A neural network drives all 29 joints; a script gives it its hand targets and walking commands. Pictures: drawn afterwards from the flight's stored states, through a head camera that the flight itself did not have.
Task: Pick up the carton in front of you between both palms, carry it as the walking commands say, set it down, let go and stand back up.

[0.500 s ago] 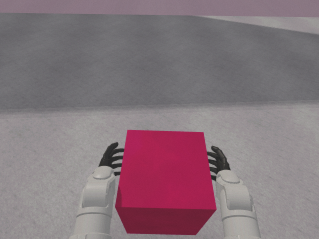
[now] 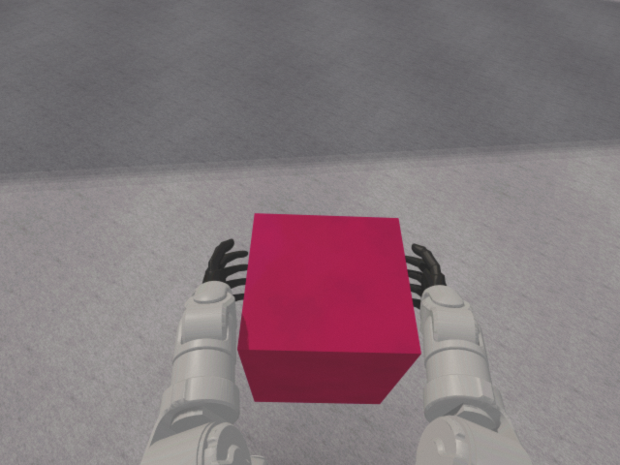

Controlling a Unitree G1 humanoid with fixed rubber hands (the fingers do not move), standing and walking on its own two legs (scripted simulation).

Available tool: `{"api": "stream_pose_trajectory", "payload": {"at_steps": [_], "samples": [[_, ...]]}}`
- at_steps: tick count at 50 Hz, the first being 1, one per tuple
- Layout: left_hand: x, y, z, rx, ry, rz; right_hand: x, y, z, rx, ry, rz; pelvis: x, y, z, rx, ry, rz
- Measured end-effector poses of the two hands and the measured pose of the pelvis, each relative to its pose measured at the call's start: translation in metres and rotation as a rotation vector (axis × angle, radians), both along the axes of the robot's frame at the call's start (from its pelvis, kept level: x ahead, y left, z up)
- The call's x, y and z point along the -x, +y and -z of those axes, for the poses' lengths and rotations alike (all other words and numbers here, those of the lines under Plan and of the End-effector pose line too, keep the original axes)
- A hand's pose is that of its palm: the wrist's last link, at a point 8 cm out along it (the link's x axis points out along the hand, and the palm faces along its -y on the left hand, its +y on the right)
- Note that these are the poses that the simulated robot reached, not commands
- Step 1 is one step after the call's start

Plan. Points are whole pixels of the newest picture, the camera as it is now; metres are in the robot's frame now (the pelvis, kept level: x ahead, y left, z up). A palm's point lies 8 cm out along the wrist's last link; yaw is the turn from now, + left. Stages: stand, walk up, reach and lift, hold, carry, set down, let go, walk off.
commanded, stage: set down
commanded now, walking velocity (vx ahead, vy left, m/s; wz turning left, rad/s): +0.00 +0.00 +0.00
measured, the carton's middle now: (321, 315) +0.34 +0.00 -0.07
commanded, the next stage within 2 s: none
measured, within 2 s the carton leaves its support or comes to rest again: neither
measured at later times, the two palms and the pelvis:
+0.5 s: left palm (233, 329) +0.37 +0.15 -0.19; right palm (392, 320) +0.40 -0.15 -0.19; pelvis -0.02 -0.03 -0.12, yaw +0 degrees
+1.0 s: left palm (235, 347) +0.40 +0.17 -0.35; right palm (366, 334) +0.44 -0.13 -0.35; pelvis -0.05 -0.02 -0.24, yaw -1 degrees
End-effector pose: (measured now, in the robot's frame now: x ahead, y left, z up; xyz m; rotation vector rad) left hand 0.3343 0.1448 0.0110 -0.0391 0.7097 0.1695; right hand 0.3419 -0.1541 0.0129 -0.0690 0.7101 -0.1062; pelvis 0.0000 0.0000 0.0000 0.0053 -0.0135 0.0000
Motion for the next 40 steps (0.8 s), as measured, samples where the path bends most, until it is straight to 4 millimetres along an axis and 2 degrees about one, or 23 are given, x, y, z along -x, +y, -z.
{"api": "stream_pose_trajectory", "payload": {"at_steps": [7, 11, 14, 20, 29, 40], "samples": [[-0.005, 0.000, 0.077, -0.028, 0.003, -0.006, -0.014, 0.001, 0.075, 0.013, 0.003, -0.035, 0.011, -0.007, 0.021, 0.008, 0.226, -0.008], [-0.007, 0.000, 0.123, -0.030, -0.016, -0.025, -0.022, 0.001, 0.121, -0.004, -0.015, -0.040, 0.016, -0.014, 0.041, 0.013, 0.368, -0.013], [-0.012, 0.000, 0.148, -0.024, -0.043, -0.040, -0.029, 0.001, 0.146, -0.023, -0.040, -0.035, 0.018, -0.020, 0.059, 0.015, 0.465, -0.012], [-0.025, 0.002, 0.178, -0.012, -0.080, -0.066, -0.046, 0.003, 0.177, -0.057, -0.074, -0.024, 0.020, -0.029, 0.093, 0.014, 0.590, -0.008], [-0.040, 0.010, 0.220, -0.009, -0.046, -0.081, -0.064, 0.011, 0.221, -0.061, -0.038, -0.034, 0.022, -0.033, 0.134, 0.017, 0.687, -0.006], [-0.053, 0.019, 0.292, -0.013, -0.038, -0.093, -0.081, 0.021, 0.294, -0.047, -0.032, -0.059, 0.033, -0.027, 0.190, 0.024, 0.791, -0.002]]}}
